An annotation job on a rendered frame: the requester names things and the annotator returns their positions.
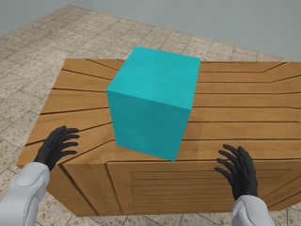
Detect left robot forearm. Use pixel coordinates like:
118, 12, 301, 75
0, 162, 50, 226

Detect right robot hand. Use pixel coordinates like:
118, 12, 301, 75
214, 144, 259, 201

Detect left robot hand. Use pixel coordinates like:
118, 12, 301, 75
33, 125, 80, 171

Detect pedestal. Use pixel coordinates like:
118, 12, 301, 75
16, 58, 301, 217

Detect right robot forearm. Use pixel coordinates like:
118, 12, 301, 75
230, 195, 276, 226

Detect carton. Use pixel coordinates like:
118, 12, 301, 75
106, 46, 201, 162

